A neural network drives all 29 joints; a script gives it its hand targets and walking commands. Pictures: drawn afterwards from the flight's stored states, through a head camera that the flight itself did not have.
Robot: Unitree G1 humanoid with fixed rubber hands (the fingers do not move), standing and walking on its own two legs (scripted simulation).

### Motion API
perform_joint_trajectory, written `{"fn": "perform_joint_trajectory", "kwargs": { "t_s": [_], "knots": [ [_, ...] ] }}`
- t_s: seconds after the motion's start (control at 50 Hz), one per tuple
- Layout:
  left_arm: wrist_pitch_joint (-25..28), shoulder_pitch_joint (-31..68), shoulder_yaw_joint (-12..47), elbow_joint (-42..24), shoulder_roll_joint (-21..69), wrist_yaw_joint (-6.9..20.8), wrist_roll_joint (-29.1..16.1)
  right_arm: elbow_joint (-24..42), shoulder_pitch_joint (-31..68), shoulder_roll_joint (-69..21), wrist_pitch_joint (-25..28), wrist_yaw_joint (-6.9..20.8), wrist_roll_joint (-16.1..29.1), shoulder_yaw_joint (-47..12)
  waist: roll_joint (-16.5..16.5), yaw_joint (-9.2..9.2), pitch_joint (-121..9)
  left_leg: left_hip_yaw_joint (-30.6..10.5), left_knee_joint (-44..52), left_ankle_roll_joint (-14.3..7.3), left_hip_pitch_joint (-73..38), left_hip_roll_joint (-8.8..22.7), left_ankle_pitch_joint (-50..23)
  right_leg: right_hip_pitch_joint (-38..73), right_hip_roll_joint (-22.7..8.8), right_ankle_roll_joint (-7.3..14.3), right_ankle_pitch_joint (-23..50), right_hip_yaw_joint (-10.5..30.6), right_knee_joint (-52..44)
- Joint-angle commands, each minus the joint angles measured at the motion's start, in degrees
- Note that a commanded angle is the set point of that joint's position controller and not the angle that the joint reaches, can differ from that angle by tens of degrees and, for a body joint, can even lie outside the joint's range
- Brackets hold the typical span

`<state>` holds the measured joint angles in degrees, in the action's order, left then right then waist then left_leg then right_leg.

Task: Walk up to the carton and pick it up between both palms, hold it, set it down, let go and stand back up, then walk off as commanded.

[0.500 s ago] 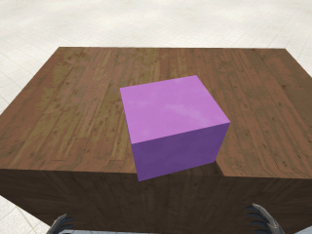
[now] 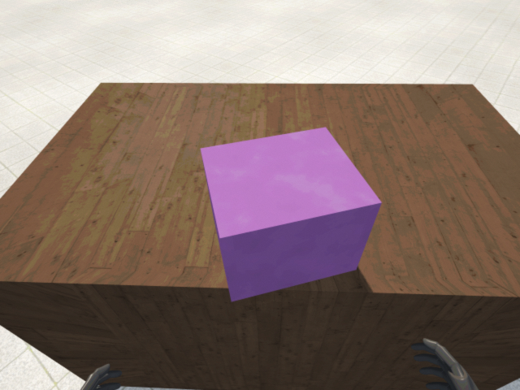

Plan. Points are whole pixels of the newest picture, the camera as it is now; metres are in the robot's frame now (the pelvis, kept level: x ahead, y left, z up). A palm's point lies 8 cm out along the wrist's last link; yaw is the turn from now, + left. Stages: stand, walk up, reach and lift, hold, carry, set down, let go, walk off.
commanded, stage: stand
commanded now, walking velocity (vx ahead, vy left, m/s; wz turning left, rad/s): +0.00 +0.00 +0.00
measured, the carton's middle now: (280, 210) +0.42 -0.02 +0.06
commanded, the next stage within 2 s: none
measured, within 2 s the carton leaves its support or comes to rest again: neither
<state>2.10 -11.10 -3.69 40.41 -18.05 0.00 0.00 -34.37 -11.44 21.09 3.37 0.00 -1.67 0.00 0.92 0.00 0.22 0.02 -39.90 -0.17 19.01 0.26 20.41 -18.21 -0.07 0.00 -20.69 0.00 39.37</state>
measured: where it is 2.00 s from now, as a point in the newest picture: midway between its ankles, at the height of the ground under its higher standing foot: outside the picture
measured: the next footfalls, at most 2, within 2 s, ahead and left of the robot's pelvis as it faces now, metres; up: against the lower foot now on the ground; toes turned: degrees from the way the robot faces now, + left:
none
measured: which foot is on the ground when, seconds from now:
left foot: down 0.00-1.00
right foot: down 0.00-1.00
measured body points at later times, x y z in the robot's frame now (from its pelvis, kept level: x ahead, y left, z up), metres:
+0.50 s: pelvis -0.01 -0.01 +0.00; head -0.02 -0.01 +0.45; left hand +0.13 +0.29 -0.09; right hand +0.16 -0.29 -0.07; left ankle +0.01 +0.12 -0.72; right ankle +0.00 -0.12 -0.72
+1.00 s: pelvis -0.02 -0.02 +0.00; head -0.03 -0.03 +0.45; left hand +0.12 +0.28 -0.08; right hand +0.14 -0.31 -0.08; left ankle +0.01 +0.12 -0.72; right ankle +0.00 -0.12 -0.72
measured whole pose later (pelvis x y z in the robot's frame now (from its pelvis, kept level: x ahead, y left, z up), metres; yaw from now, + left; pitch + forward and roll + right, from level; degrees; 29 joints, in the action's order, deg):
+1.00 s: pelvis -0.02 -0.02 +0.00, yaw +0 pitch -2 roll +1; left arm 2.1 -9.2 -3.7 47.7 -18.7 0.0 0.0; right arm -40.0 -11.4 21.7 2.7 0.0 -1.3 0.0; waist 0.7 0.0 0.5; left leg 0.0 -35.9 0.2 16.5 0.3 17.2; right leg -17.0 -0.1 0.7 -18.9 0.0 38.2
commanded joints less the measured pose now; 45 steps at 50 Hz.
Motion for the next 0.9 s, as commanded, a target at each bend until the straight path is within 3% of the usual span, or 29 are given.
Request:
{"fn": "perform_joint_trajectory", "kwargs": {
  "t_s": [0.0,0.1,0.2,0.32,0.38,0.48,0.52,0.6,0.64,0.68,0.76,0.88],
  "knots": [
    [1.19,4.41,-2.39,-3.99,-12.02,0.01,1.05,0.43,2.13,11.14,1.15,-0.6,-0.08,3.99,0.42,0.43,-3.88,-6.39,8.07,-4.68,-2.69,5.95,-11.16,1.13,-3.64,4.38,10.28,5.13,-4.7],
    [1.54,4.69,-2.24,-3.26,-12.57,0.18,1.47,0.43,2.63,10.72,1.13,-0.54,0.09,4.01,-1.57,-0.06,-4.3,-5.01,7.3,-4.23,-3.49,5.04,-10.96,1.37,-4.44,4.73,11.0,6.54,-6.04],
    [1.49,4.65,-2.13,-2.4,-13.01,0.09,1.39,-0.45,2.29,10.85,0.87,-0.62,0.38,3.99,0.18,-0.28,-2.68,-5.61,8.22,-4.27,-2.93,5.47,-10.01,1.4,-4.35,4.4,9.79,6.04,-6.89],
    [1.53,5.33,-2.0,-1.84,-12.65,0.32,1.21,-0.87,2.59,10.93,0.96,-0.57,0.32,3.94,-1.23,0.19,-2.28,-5.65,9.1,-3.96,-3.22,5.55,-8.91,0.69,-4.3,4.43,8.11,6.52,-7.53],
    [1.39,5.42,-2.14,-1.22,-13.6,0.14,1.31,-1.36,3.0,10.19,0.88,-0.47,0.34,3.43,0.78,-0.3,-2.16,-5.91,9.27,-4.24,-3.16,5.57,-8.99,0.6,-4.34,4.27,8.53,6.71,-8.08],
    [1.44,5.06,-1.67,-0.41,-12.42,0.44,0.99,-1.74,3.53,11.27,0.97,-0.5,0.19,3.86,-1.35,0.47,-1.95,-5.75,9.78,-4.16,-2.99,5.67,-7.93,1.17,-4.27,4.2,8.06,6.54,-8.41],
    [1.52,6.06,-1.82,-0.33,-12.96,0.39,1.28,-1.82,3.04,10.88,0.6,-0.47,0.28,3.74,-1.68,-0.02,-0.75,-5.85,9.72,-4.07,-1.81,5.44,-7.24,1.0,-4.63,4.19,7.27,7.36,-8.94],
    [1.42,6.86,-1.97,0.17,-13.59,0.18,1.55,-2.4,2.98,11.18,0.71,-0.52,0.15,3.88,-1.38,-0.75,-0.79,-5.25,9.98,-3.61,-3.35,5.01,-7.97,-0.35,-5.08,4.56,6.72,8.35,-10.43],
    [1.44,5.58,-1.58,0.6,-12.72,0.33,1.09,-2.99,2.69,11.96,0.8,-0.36,0.15,3.86,-0.15,0.25,-0.58,-6.02,10.65,-4.11,-3.59,5.62,-7.52,0.25,-4.44,4.33,6.82,7.54,-9.95],
    [1.5,5.8,-1.72,1.47,-13.17,0.5,1.31,-3.26,2.61,11.51,0.8,-0.29,0.35,3.94,-1.21,-0.53,-1.68,-5.48,10.06,-3.72,-3.79,5.57,-8.2,1.33,-4.83,4.18,7.63,7.23,-9.97],
    [1.25,6.7,-1.78,1.87,-13.89,0.36,1.42,-3.84,3.85,10.51,0.37,-0.35,0.4,3.44,-1.85,-0.09,-0.77,-5.51,11.12,-3.47,-3.37,5.06,-6.14,0.62,-5.26,4.28,5.13,8.45,-11.41],
    [1.51,7.19,-1.33,3.08,-13.39,0.42,1.26,-5.47,2.95,11.42,0.46,-0.33,0.5,3.71,-2.11,-0.89,-1.22,-5.11,10.65,-3.16,-5.2,5.04,-8.69,0.7,-5.69,4.1,7.39,8.8,-12.57]
  ]
}}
